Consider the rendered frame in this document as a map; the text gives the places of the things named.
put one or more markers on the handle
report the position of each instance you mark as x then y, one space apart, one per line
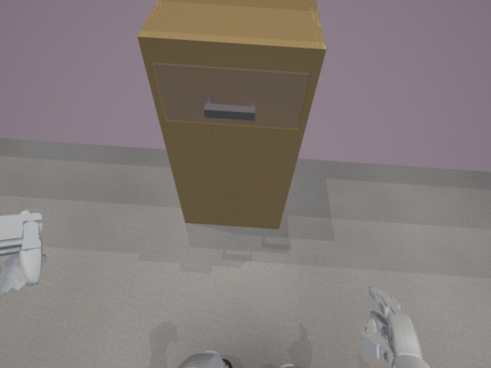
232 112

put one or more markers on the robot left hand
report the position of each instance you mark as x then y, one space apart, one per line
19 238

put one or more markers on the drawer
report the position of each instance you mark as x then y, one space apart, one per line
278 95

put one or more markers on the cabinet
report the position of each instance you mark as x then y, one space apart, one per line
229 174

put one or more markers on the robot left shin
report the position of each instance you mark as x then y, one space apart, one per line
215 353

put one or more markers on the robot right hand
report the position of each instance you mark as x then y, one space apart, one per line
398 336

